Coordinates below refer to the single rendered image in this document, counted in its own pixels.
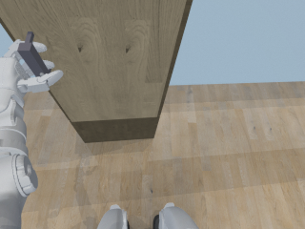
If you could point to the handle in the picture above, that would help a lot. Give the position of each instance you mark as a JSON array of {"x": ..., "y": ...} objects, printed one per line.
[{"x": 31, "y": 56}]

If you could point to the left robot upper arm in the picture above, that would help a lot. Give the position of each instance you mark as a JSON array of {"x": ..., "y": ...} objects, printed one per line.
[{"x": 17, "y": 181}]

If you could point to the robot left hand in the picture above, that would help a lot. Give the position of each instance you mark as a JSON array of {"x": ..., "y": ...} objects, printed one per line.
[{"x": 12, "y": 72}]

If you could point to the right robot shin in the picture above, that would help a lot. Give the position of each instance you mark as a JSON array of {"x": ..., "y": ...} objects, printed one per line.
[{"x": 170, "y": 204}]

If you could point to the cupboard door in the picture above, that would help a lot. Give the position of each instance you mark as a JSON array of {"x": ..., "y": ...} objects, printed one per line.
[{"x": 115, "y": 55}]

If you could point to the robot left forearm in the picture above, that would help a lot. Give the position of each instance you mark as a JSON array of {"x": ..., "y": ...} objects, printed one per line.
[{"x": 13, "y": 129}]

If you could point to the right robot thigh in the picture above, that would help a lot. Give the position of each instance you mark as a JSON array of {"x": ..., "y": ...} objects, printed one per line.
[{"x": 174, "y": 217}]

